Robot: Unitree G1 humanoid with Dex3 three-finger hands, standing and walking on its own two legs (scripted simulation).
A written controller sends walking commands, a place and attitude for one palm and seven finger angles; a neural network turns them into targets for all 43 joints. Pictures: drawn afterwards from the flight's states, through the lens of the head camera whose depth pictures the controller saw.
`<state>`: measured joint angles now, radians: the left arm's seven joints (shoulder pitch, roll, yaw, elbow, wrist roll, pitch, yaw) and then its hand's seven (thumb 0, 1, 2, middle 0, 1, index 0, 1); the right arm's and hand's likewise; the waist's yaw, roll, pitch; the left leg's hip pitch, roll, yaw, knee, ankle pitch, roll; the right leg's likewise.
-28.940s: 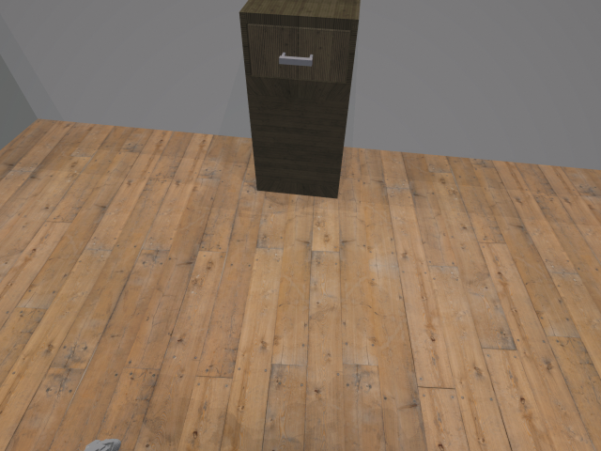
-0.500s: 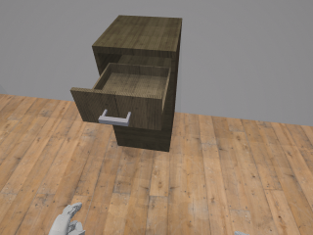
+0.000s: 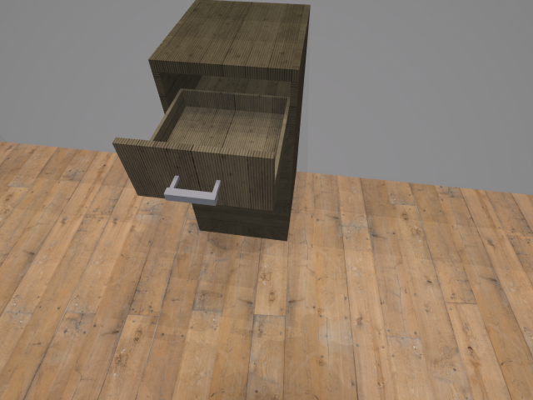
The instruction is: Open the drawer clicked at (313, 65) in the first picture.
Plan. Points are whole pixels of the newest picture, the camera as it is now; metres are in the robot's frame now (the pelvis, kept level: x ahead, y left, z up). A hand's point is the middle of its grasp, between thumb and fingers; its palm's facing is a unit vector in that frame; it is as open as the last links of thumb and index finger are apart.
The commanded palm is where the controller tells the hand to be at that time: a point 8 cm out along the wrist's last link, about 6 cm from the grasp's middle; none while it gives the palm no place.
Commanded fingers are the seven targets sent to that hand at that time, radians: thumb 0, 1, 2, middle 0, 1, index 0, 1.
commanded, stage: let the arm hang, fingers relaxed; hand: left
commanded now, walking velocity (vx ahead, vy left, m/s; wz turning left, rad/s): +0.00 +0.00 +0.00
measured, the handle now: (193, 189) +0.55 +0.21 -0.08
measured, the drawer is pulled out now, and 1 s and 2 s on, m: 0.30 0.30 0.30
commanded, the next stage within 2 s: look to check the result in 0.40 s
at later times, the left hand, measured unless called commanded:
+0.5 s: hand out of the picture +0.00 +0.16 -0.17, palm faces +0.03 -0.98 -0.19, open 7.3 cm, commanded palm none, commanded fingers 0.00 0.90 0.90 -0.20 -0.30 -0.20 -0.30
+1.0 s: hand out of the picture +0.01 +0.16 -0.17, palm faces +0.03 -0.98 -0.18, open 7.3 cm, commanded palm none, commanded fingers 0.00 0.90 0.90 -0.20 -0.30 -0.20 -0.30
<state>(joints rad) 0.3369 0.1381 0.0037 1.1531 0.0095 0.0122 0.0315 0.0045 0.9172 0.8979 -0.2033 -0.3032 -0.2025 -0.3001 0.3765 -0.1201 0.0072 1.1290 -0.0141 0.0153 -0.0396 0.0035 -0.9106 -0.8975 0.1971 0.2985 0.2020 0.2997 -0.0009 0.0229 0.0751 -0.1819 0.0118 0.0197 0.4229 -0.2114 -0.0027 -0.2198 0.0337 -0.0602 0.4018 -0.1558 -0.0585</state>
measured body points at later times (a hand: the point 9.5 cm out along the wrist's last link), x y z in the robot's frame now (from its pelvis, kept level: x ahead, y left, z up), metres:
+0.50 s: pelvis +0.01 +0.00 +0.00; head +0.02 -0.01 +0.45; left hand +0.00 +0.22 -0.16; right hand -0.03 -0.19 -0.17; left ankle +0.01 +0.12 -0.74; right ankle +0.04 -0.08 -0.74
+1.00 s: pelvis +0.02 +0.00 +0.00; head +0.04 -0.01 +0.45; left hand +0.01 +0.21 -0.16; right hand -0.01 -0.20 -0.17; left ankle +0.01 +0.12 -0.74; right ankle +0.04 -0.08 -0.74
